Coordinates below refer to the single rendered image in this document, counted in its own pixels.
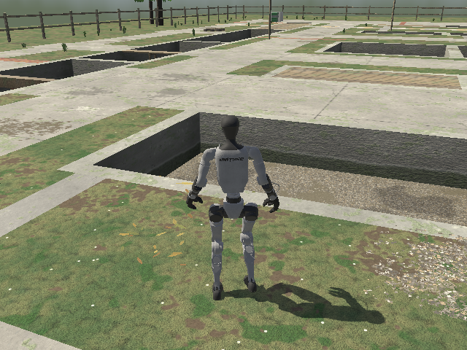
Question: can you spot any robot right hand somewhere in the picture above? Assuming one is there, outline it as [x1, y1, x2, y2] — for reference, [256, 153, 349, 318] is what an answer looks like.
[263, 197, 279, 213]

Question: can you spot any robot left upper arm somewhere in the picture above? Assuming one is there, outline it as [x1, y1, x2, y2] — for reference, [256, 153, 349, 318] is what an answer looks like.
[195, 147, 216, 187]

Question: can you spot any robot left hand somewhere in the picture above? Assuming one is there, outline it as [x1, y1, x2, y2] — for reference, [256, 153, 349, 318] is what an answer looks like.
[186, 196, 203, 209]

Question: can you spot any left robot shin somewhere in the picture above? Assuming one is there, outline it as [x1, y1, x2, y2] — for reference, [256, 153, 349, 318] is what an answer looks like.
[212, 241, 222, 290]

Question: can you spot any robot right upper arm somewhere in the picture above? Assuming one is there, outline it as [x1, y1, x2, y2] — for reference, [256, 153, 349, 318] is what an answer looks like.
[247, 146, 269, 186]

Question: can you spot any robot right forearm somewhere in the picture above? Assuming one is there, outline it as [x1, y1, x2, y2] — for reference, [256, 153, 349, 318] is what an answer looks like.
[262, 174, 277, 201]

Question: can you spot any robot left forearm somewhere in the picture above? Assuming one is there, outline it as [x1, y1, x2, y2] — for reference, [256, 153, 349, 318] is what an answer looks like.
[188, 176, 202, 199]

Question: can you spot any robot torso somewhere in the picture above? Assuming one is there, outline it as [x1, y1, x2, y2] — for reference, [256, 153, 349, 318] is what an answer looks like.
[215, 143, 249, 219]

